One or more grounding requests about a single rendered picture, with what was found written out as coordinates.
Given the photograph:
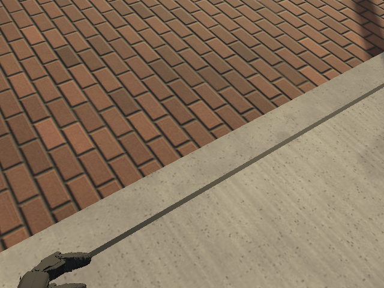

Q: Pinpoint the left robot hand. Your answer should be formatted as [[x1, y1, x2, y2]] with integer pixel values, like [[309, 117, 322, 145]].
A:
[[17, 251, 92, 288]]

